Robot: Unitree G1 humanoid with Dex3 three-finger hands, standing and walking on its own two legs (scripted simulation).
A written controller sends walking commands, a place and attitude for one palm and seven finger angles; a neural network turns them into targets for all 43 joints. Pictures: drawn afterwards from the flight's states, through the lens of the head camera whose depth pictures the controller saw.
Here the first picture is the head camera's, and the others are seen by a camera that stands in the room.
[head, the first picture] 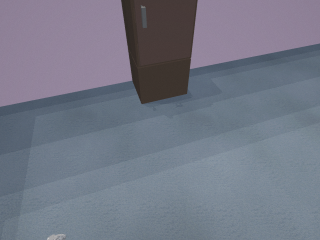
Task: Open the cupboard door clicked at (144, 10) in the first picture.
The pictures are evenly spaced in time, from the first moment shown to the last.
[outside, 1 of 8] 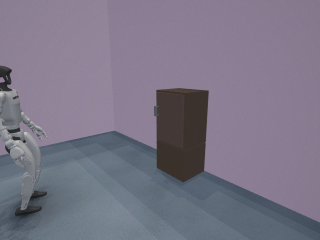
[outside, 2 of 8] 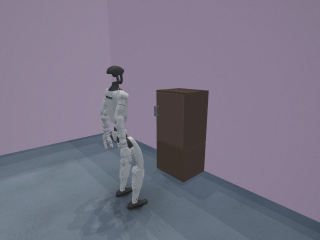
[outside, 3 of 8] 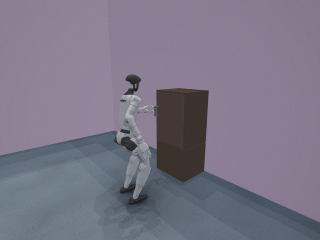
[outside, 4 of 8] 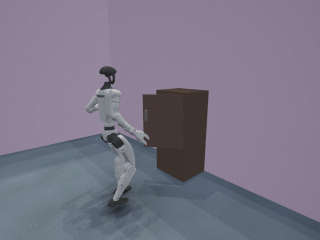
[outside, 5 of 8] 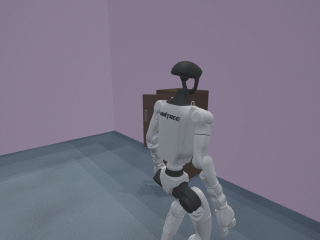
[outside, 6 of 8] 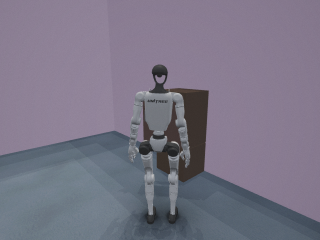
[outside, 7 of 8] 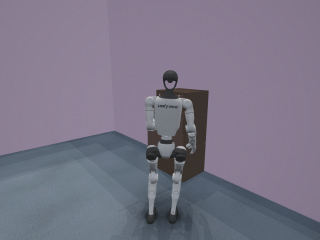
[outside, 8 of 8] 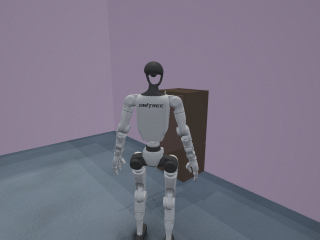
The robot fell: no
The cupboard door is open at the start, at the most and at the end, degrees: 0 85 84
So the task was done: yes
